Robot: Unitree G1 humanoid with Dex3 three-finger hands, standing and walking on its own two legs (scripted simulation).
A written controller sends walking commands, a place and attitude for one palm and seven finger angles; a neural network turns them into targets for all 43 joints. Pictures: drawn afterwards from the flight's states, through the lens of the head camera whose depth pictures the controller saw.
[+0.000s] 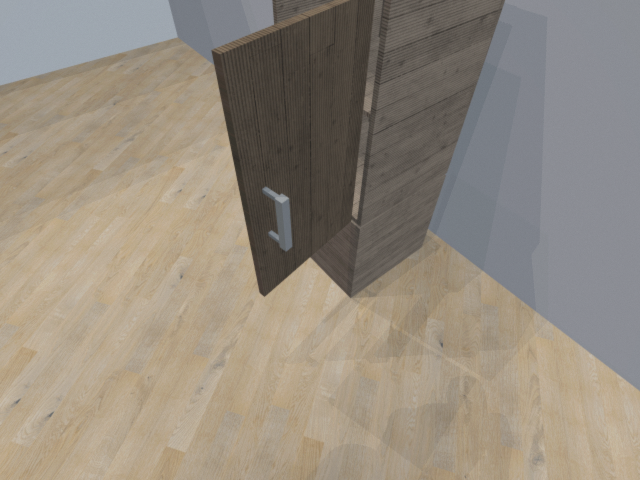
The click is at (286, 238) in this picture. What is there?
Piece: cupboard door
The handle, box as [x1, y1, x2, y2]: [262, 187, 291, 251]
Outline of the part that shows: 264,187 262,189 263,193 275,201 278,226 277,234 271,230 268,232 268,235 277,241 280,247 286,251 291,246 288,198 283,194 278,195 267,187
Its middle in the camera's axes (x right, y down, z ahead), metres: -0.09 -0.04 +0.76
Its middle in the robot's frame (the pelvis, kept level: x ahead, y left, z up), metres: +0.58 +0.12 -0.08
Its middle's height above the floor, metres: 0.69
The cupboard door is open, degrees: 100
